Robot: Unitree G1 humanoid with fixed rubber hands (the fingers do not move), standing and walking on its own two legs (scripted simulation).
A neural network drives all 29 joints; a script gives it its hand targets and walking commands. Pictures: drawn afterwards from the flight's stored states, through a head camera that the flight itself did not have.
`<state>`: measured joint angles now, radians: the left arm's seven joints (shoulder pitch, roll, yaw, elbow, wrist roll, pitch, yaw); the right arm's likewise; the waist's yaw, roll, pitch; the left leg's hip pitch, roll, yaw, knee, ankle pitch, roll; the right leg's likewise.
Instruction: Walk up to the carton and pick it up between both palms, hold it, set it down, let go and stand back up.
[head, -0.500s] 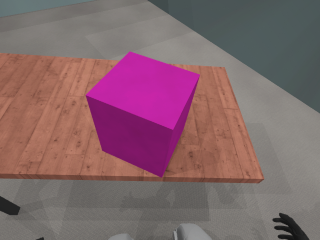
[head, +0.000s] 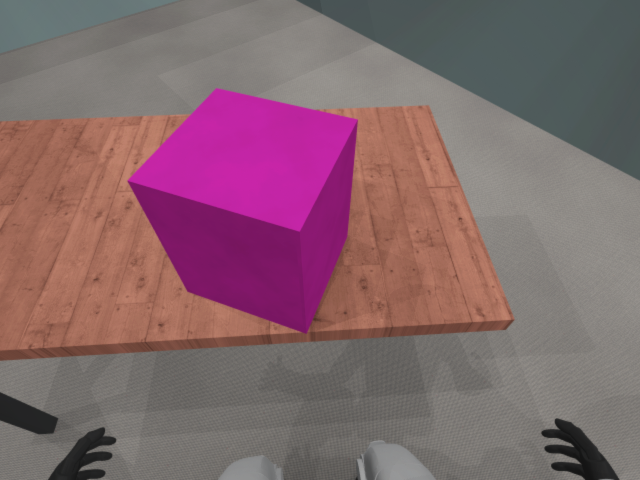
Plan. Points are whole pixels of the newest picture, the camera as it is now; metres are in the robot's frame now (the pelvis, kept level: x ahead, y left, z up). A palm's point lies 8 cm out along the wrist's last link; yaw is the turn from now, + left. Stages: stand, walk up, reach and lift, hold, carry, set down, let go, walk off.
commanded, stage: walk up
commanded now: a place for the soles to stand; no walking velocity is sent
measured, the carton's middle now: (263, 215) +0.45 +0.09 +0.04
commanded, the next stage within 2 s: none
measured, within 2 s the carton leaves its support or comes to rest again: neither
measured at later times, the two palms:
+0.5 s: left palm out of the picture +0.13 +0.32 -0.08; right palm (592, 473) +0.13 -0.33 -0.09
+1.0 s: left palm out of the picture +0.13 +0.32 -0.08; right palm (584, 450) +0.16 -0.32 -0.08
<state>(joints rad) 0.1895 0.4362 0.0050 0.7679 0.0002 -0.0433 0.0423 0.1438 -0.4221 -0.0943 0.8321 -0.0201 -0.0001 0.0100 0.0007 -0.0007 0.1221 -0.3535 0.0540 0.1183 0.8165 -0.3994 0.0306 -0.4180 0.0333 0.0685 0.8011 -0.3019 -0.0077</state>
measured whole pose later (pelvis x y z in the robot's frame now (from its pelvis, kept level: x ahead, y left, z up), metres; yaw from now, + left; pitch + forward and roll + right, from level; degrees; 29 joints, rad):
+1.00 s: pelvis +0.02 +0.00 +0.00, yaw +0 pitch -2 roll +0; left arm 0.19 0.44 0.01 0.77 0.00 -0.04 0.03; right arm 0.07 -0.42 -0.09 0.86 -0.02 0.00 0.02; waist 0.00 0.00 0.12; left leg -0.35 0.05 0.12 0.81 -0.42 0.02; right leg -0.42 0.03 0.07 0.81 -0.35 0.00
